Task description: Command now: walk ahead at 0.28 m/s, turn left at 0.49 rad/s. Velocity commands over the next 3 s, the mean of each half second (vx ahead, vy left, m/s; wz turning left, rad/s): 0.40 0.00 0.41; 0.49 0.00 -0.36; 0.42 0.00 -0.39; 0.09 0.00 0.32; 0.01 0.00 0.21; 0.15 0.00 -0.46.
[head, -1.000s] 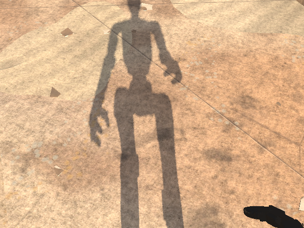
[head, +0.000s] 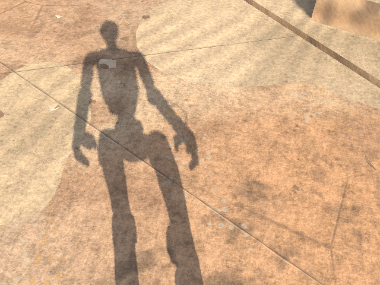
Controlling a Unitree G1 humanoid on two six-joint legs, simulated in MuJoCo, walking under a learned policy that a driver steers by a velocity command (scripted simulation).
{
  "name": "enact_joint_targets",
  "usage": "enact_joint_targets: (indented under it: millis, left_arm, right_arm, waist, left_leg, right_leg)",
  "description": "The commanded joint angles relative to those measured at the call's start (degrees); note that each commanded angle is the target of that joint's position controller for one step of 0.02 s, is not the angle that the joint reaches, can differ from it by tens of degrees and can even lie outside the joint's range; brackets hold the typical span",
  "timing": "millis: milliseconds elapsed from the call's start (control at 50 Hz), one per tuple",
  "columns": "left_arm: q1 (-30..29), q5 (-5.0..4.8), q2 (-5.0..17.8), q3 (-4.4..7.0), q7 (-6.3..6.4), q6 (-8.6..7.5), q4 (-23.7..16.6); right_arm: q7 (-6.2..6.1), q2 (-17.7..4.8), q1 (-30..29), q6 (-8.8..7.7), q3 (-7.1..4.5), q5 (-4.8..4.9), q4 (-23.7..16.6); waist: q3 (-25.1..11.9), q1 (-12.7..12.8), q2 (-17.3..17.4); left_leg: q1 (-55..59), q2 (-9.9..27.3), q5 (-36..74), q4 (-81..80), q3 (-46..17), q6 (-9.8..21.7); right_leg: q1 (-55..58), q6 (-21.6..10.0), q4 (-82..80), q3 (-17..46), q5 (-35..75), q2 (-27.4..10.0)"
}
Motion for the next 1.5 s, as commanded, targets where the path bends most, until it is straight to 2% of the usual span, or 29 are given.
enact_joint_targets:
  millis: [20, 80, 100, 120, 140, 160, 200, 240, 360, 460, 500, 520, 540, 560, 600, 640, 740, 920, 980, 1020, 1040, 1060, 1080, 1100, 1140, 1240, 1400, 1460, 1500]
  left_arm:
    - [-0.15, 0.14, 9.78, 2.73, -0.43, -0.73, -2.75]
    - [-2.54, -0.22, 10.3, 3.22, -0.92, 0.04, -2.52]
    - [-4.13, 0.08, 8.07, 2.69, -1.12, 0.22, -3.06]
    - [-5.29, 0.65, 2.89, 1.26, -1.74, 0.35, -4.14]
    - [-9.39, 1.41, 3.07, 1.02, -1.99, 0.13, -7.41]
    - [-12.23, 1.51, 6.33, 1.6, -2.82, -0.5, -8.12]
    - [-7.8, 0.66, 7.89, 1.91, -3.86, -1.81, -5.99]
    - [-6.83, 1.75, 7.85, 1.87, -3.98, -1.71, -4.63]
    - [-15.41, 0.37, 4.21, 0.01, -4.38, -1.14, -7.7]
    - [-12.1, -0.1, 6.4, 0.71, -3.9, -1.32, -7.22]
    - [2.5, 0.11, 8.05, 1.92, -2.67, -1.8, -2.27]
    - [11.67, 0.96, 10.79, 2.71, -2.13, -2.36, -0.21]
    - [15.82, 1.47, 18.36, 4.3, -2.2, -2.51, 0.76]
    - [9.95, -0.61, 15.22, 3.54, -3.01, -2.05, 0.66]
    - [1.73, -0.72, 9.12, 2.26, -3.29, -2.21, -0.97]
    - [0.96, -0.94, 6.97, 1.46, -2.89, -2.68, 0.28]
    - [5.28, -1.57, 8.35, 1.97, -2.22, -3.46, 2.25]
    - [12.71, -0.96, 8.6, 2.55, -1.61, -2.79, 3.5]
    - [10.59, -0.56, 9.9, 3.02, -0.94, -2.59, 2.43]
    - [7.34, -0.59, 11.19, 3.4, -1.09, -2.71, 1.39]
    - [7.09, -1.0, 10.16, 3.17, -1.63, -3.15, 1.13]
    - [7.78, -1.39, 5.46, 1.89, -1.82, -3.6, -0.89]
    - [14.28, -2.75, 2.94, 1.47, -1.84, -3.26, -2.52]
    - [12.4, -0.85, 7.59, 1.94, -1.26, -2.03, -0.03]
    - [6.28, -0.37, 6.58, 1.97, -2.48, -1.58, -0.69]
    - [2.51, 0.73, 4.29, 1.38, -4.39, 0.48, -2.14]
    - [-10.58, 0.61, 0.88, -1.39, -4.65, -0.77, -5.05]
    - [-9.21, 0.75, 2.43, -1.41, -3.88, -1.35, -4.11]
    - [-1.18, 1.9, 3.86, -1.0, -2.91, -2.6, -0.59]
  right_arm:
    - [1.02, -4.45, -0.64, -1.31, -0.89, 0.69, -4.14]
    - [1.13, -4.26, 5.85, -2.3, -0.92, 0.85, -1.61]
    - [0.6, -6.02, 11.77, -2.8, -1.58, 0.45, 1.16]
    - [-0.38, -9.74, 15.8, -3.3, -2.42, 0.09, 1.98]
    - [-1.44, -14.35, 14.29, -3.57, -3.02, 0.63, -0.34]
    - [-2.68, -12.35, 11.22, -3.49, -2.58, 0.73, -0.37]
    - [-2.8, -11.47, 6.02, -4.51, -2.26, 1.38, -1.38]
    - [-2.45, -9.99, 5.59, -5.92, -1.86, 1.73, -1.58]
    - [-2.23, -10.06, 10.8, -7.21, -2.08, 1.38, 0.91]
    - [-2.65, -12.01, 9.68, -8.11, -2.22, 0.81, 2.11]
    - [-2.79, -12.4, 8.45, -7.9, -2.25, 0.2, 2.59]
    - [-2.89, -10.41, 9.82, -7.8, -1.53, 0.05, 2.25]
    - [-2.13, -4.62, 15.18, -7.96, -0.33, 1.78, 0.43]
    - [-2.07, -7.26, 13.08, -8.39, -0.48, -0.01, 0.4]
    - [-1.7, -9.04, 4.25, -9.12, -0.48, 0.18, -0.97]
    - [-1.44, -7.4, 2.99, -8.47, 0.06, -0.72, -1.71]
    - [-1.13, -5.96, -2.72, -6.44, 0.96, -0.92, -3.99]
    - [-0.88, -5.26, -19.69, -7.06, 1.95, 0.31, -9.96]
    - [-1.15, -6.69, -17.63, -7.73, 1.63, 0.54, -10.36]
    - [-1.99, -8.77, -7.98, -8.48, 0.69, 0.58, -7.59]
    - [-2.83, -11.37, -0.47, -9.3, -0.26, -0.11, -5.84]
    - [-3.94, -15.86, 9.41, -9.44, -1.2, -1.4, -5.74]
    - [-3.91, -19.57, 6.43, -8.44, -2.19, -1.56, -5.75]
    - [-3.6, -13.43, 2.56, -7.79, -1.39, -0.81, -6.53]
    - [-3.08, -7.14, -1.92, -7.93, 0.27, -0.34, -6.78]
    - [-2.45, -7.03, 2.69, -10.27, 0.25, 0.82, -3.18]
    - [-2.04, -7.67, 6.61, -9.77, 0.39, 1.26, 1.59]
    - [-2.48, -8.96, 7.92, -8.85, 0.09, 1.49, 3.6]
    - [-2.69, -8.5, 8.89, -8.1, 0.33, 2.17, 5.01]
  waist:
    - [0.96, 0.15, -3.58]
    - [2.16, -3.45, -2.25]
    - [2.48, -5.49, 2.41]
    - [2.28, -7.09, 15.26]
    - [7.98, -6.83, 15.33]
    - [11.33, -5.64, 7.97]
    - [8.7, -1.24, 7.4]
    - [5.5, -1.02, 5.42]
    - [6.25, -4.06, 7.6]
    - [6.24, -1.89, 8.1]
    - [-1.41, 4.71, 4.65]
    - [-7.48, 8.03, -0.04]
    - [-13.02, 5.16, -17.43]
    - [-10.65, 2.84, -13.69]
    - [-0.21, 1.19, -0.99]
    - [1.66, -1.13, -1.86]
    - [3.38, -0.91, -2.0]
    - [3.96, 4.86, -2.58]
    - [3.15, 2.77, -3.45]
    - [-0.37, -1.93, -2.69]
    - [-5.16, -5.35, 1.0]
    - [-14.77, -8.33, 8.03]
    - [-16.57, -2.9, 21.46]
    - [-8.59, -2.01, 9.5]
    - [-0.37, -1.18, 2.98]
    - [0.72, 0.06, 6.47]
    - [2.48, -1.81, 7.22]
    - [1.25, -1.07, 8.4]
    - [-2.0, 2.6, 5.12]
  left_leg:
    - [1.14, -1.07, -2.07, -6.57, 2.31, 2.92]
    - [14.75, -3.63, 3.7, -21.65, 4.6, 6.06]
    - [22.67, -2.27, 0.1, -26.44, 0.15, 7.66]
    - [28.01, 10.81, -13.57, -33.18, -19.33, 10.7]
    - [24.43, 20.07, -25.61, -39.45, -41.01, 16.31]
    - [21.64, 17.92, -19.46, -39.98, -35.27, 15.88]
    - [21.72, 11.73, -3.54, -39.26, -26.37, 13.19]
    - [22.11, 8.47, 10.7, -37.26, -20.62, 12.15]
    - [18.9, 6.06, 24.76, -34.77, -15.01, 10.58]
    - [20.37, 9.64, 39.89, -31.52, -12.05, 7.24]
    - [20.75, 6.34, 54.92, -12.63, -6.88, 5.41]
    - [12.27, 3.6, 43.87, 3.99, -4.34, 4.48]
    - [-6.04, -7.4, 10.55, 25.29, -1.18, 1.18]
    - [-13.04, -6.68, -1.71, 29.93, -7.89, 2.54]
    - [-14.34, -0.37, 7.48, 28.36, -7.4, 3.11]
    - [-10.71, 2.24, 9.58, 21.7, -6.87, 2.04]
    - [-13.81, 3.07, 12.61, 12.37, -4.39, -2.62]
    - [-15.31, -0.11, 23.91, -7.83, -3.55, -4.67]
    - [-8.36, -1.37, 20.16, -12.87, -4.7, -3.07]
    - [6.04, -3.71, 16.54, -17.4, -3.77, -1.18]
    - [17.47, -0.16, 15.49, -19.6, -6.8, 0.8]
    - [30.09, 14.88, 1.88, -21.17, -21.51, 3.51]
    - [36.66, 24.6, -3.24, -29.79, -47.31, 9.44]
    - [29.46, 22.49, -8.74, -29.69, -44.42, 9.24]
    - [18.14, 16.51, 5.34, -31.27, -26.43, 6.94]
    - [14.25, 12.48, 26.51, -33.78, -11.54, 7.01]
    - [13.16, 8.35, 52.73, -30.95, 2.33, 5.85]
    - [17.48, 9.85, 55.86, -25.48, 0.88, 5.08]
    - [17.01, 7.21, 53.19, -14.42, 0.6, 3.25]
  right_leg:
    - [1.04, -5.43, -14.5, 16.37, -23.87, -18.47]
    - [-5.88, -1.68, -8.01, 9.09, -27.31, -14.84]
    - [-13.02, 0.87, 1.82, 4.47, -27.53, -10.8]
    - [-24.19, 3.4, 22.39, -0.91, -27.48, -4.84]
    - [-38.08, 5.25, 29.78, 6.6, -24.02, 1.26]
    - [-39.06, 5.79, 32.74, 13.19, -15.8, -2.62]
    - [-35.21, 6.85, 32.29, 13.98, -6.97, -3.0]
    - [-31.78, 7.81, 33.03, 12.97, -2.68, -2.78]
    - [-25.8, 8.44, 19.95, 11.05, 4.25, -2.12]
    - [-12.95, 2.16, 12.44, 9.38, 2.15, -0.56]
    - [2.37, -0.62, 9.22, 7.49, -0.99, 3.72]
    - [14.9, -2.68, 7.87, 16.64, -8.12, -3.53]
    - [26.22, -10.21, -1.91, 49.16, -20.3, -18.65]
    - [23.61, -10.53, -9.94, 61.85, -22.53, -18.84]
    - [10.82, -9.14, -8.06, 45.14, -13.42, -15.52]
    - [4.54, -7.12, -9.19, 36.17, -3.07, -10.16]
    - [1.55, -9.49, -12.29, 31.38, 3.34, -7.89]
    - [8.67, -6.96, -6.52, 32.32, 15.73, -6.36]
    - [9.22, -4.98, -2.35, 34.98, 20.29, -7.33]
    - [5.96, -2.82, 6.09, 34.74, 26.36, -5.25]
    - [1.92, -1.38, 17.58, 31.75, 23.7, -1.27]
    - [-4.8, -0.36, 33.97, 26.02, 5.59, 2.29]
    - [-21.33, 0.88, 45.3, 20.32, -23.7, 9.07]
    - [-25.75, 0.42, 50.36, 20.79, -18.71, 3.03]
    - [-23.19, 1.31, 47.51, 19.86, -10.04, -0.3]
    - [-22.6, 3.08, 44.22, 19.08, -5.47, -1.52]
    - [-14.29, 4.41, 17.63, 11.3, 7.2, 0.94]
    - [-9.95, 2.13, 12.07, 11.41, 5.62, 1.67]
    - [1.57, 0.04, 2.41, 11.76, 13.24, 2.23]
